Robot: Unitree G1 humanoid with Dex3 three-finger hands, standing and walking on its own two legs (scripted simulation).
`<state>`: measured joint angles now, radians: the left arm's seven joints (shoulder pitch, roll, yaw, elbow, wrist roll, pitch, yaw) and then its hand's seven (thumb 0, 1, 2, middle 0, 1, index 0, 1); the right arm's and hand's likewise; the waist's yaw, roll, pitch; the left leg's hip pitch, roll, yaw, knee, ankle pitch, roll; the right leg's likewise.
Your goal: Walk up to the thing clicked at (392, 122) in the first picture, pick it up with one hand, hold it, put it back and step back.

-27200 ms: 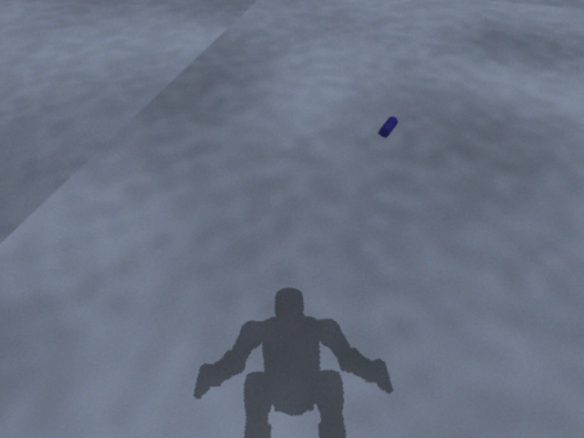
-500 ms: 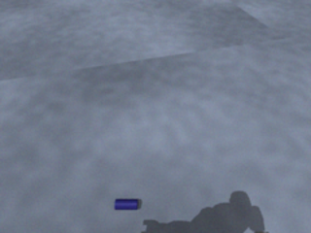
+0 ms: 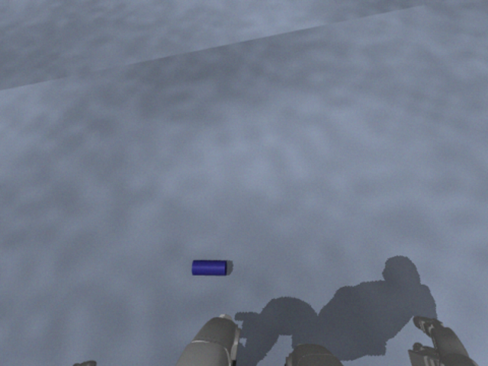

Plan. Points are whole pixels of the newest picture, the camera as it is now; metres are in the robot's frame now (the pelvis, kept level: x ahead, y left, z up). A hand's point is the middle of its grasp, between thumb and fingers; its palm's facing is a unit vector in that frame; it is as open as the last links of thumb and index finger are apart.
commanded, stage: walk up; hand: left
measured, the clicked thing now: (209, 267) +0.46 +0.20 -0.73
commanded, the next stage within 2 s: stand in 1.88 s
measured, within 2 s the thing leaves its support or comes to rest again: neither
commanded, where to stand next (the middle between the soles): +0.10 +0.07 m, yaw -1 degrees
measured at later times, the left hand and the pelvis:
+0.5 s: hand out of the picture -0.04 +0.31 -0.15, palm faces +0.07 -0.92 -0.40, open 7.4 cm; pelvis -0.12 +0.03 +0.01, yaw +2 degrees
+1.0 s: hand out of the picture -0.16 +0.29 -0.13, palm faces +0.04 -0.90 -0.43, open 7.4 cm; pelvis -0.26 +0.02 +0.00, yaw +3 degrees
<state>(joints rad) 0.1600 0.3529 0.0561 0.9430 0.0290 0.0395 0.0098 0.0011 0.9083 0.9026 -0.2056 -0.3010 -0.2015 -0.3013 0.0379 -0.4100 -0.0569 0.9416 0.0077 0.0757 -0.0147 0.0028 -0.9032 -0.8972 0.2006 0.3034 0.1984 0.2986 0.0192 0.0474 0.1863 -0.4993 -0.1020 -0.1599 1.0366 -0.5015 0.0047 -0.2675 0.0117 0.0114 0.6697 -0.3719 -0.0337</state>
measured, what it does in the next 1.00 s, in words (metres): walks backwards: left foot, then right foot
